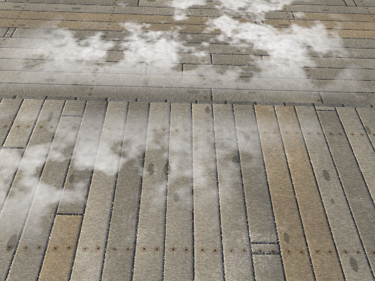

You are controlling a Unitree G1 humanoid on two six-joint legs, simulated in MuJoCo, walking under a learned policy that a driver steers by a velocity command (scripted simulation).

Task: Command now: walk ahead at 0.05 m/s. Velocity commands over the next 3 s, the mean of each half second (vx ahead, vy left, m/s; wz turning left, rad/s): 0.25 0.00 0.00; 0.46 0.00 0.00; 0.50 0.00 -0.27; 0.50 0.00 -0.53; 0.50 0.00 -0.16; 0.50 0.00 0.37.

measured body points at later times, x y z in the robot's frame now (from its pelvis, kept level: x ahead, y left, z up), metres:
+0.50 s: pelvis +0.09 -0.07 -0.01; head +0.10 -0.09 +0.44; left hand +0.19 +0.21 -0.13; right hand +0.07 -0.34 -0.17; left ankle -0.01 +0.09 -0.71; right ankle +0.13 -0.17 -0.74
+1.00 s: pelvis +0.35 -0.07 -0.01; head +0.39 -0.07 +0.43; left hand +0.24 +0.18 -0.15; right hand +0.58 -0.28 -0.11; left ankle +0.51 +0.03 -0.73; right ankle +0.13 -0.17 -0.73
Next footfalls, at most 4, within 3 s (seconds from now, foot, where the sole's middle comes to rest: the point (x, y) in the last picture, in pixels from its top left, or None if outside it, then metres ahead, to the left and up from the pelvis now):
0.46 right None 0.17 -0.17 -0.77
1.02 left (180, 269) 0.55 0.04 -0.77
1.56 right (248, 202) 0.83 -0.23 -0.77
2.06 left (224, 139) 1.17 -0.15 -0.77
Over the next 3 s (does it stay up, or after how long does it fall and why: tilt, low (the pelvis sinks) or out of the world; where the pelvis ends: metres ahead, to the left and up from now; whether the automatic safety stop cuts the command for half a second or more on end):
stays up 1.40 -0.43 0.00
